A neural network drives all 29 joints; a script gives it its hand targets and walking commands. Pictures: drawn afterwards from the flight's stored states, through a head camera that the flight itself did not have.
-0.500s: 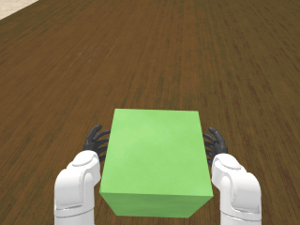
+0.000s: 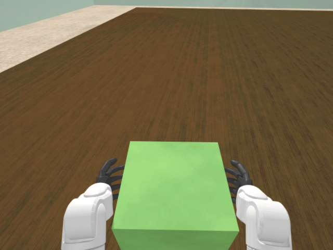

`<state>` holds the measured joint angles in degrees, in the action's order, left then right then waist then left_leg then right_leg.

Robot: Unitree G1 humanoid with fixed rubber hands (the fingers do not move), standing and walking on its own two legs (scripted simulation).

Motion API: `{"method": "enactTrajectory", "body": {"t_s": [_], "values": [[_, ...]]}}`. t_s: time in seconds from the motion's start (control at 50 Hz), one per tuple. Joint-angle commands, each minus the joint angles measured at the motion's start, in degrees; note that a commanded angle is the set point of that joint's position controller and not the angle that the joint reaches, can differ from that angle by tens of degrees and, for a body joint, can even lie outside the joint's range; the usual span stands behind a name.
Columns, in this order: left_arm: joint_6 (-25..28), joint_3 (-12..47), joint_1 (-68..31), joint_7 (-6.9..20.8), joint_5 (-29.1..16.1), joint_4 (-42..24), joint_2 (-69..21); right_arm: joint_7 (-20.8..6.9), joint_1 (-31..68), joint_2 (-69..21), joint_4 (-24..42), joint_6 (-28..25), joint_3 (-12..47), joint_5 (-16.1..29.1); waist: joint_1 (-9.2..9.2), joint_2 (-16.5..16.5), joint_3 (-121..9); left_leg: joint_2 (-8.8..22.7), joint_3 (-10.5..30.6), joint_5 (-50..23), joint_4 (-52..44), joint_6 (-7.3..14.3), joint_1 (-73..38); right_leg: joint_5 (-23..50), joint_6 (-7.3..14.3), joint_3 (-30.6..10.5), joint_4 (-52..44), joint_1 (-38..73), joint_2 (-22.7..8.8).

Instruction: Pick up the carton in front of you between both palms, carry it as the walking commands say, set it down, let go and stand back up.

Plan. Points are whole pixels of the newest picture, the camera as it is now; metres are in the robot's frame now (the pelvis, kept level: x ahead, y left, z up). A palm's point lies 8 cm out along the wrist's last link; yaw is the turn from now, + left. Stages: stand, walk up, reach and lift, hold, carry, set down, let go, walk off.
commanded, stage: carry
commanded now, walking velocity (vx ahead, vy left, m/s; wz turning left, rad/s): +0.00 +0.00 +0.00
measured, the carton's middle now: (173, 207) +0.25 +0.00 +0.02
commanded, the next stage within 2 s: none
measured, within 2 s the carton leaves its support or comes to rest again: neither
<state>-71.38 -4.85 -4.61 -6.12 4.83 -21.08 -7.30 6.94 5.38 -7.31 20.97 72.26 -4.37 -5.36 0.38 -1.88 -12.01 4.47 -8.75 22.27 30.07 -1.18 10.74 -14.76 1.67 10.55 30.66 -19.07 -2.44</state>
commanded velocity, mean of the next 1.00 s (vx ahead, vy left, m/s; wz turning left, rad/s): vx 0.00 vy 0.00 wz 0.00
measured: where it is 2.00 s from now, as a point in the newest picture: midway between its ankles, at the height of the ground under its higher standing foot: outside the picture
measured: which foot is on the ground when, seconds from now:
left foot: down 0.00-1.00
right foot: down 0.00-1.00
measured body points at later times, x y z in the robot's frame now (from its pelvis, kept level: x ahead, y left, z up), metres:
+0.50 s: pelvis -0.02 +0.00 +0.00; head -0.06 +0.00 +0.45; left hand +0.23 +0.15 +0.09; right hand +0.23 -0.15 +0.09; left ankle -0.08 +0.11 -0.73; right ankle +0.01 -0.10 -0.73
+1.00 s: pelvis -0.06 +0.00 +0.00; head -0.09 +0.00 +0.45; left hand +0.21 +0.16 +0.05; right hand +0.22 -0.14 +0.05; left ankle -0.08 +0.11 -0.73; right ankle +0.01 -0.10 -0.73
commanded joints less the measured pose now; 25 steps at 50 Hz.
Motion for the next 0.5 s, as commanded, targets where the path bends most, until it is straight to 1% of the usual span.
{"method": "enactTrajectory", "body": {"t_s": [0.0,0.08,0.16,0.3,0.4,0.48], "values": [[1.00,38.94,-24.66,9.73,-20.52,-6.39,-50.04,-9.79,23.83,-49.85,6.43,-1.48,38.73,20.13,-0.52,2.98,-11.38,4.18,2.90,-27.72,0.23,-0.53,-0.93,40.98,0.56,-7.47,0.93,11.41,-8.13],[1.56,39.96,-24.08,9.65,-20.72,-8.37,-50.48,-9.98,22.75,-50.27,7.77,-2.17,39.14,20.22,-0.49,2.11,-11.89,4.43,3.29,-30.06,0.73,-0.34,-1.47,37.56,0.56,-6.76,2.11,10.77,-7.39],[1.59,39.90,-22.65,9.54,-20.07,-8.78,-49.51,-10.11,21.53,-49.29,8.29,-2.28,39.25,20.01,-0.49,1.67,-10.73,4.71,3.62,-29.27,0.43,-0.21,-0.96,33.50,0.47,-6.51,2.02,9.96,-7.16],[1.24,39.28,-22.20,9.40,-19.17,-8.64,-48.18,-10.35,21.83,-48.03,8.85,-2.01,39.45,20.24,-0.45,1.43,-7.09,5.05,4.14,-23.56,-1.67,0.18,0.67,25.76,0.28,-6.72,-0.23,8.28,-7.16],[0.83,38.86,-22.27,9.34,-18.83,-8.31,-47.61,-10.33,22.26,-47.46,8.76,-1.62,39.24,20.23,-0.42,1.69,-4.94,5.00,4.50,-17.09,-3.67,0.64,1.82,19.82,0.11,-7.12,-2.55,7.19,-7.21],[0.81,38.53,-21.22,9.75,-18.07,-6.63,-47.32,-10.62,21.21,-47.19,7.11,-1.61,38.83,19.38,-0.42,1.80,-3.90,4.98,4.81,-13.55,-4.87,0.96,2.51,16.59,-0.03,-7.41,-4.01,6.49,-7.28]]}}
